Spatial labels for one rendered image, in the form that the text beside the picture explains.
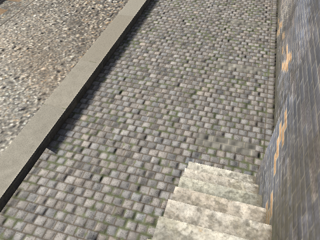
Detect stairs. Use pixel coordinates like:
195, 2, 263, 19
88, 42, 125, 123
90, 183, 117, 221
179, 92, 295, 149
147, 161, 272, 240

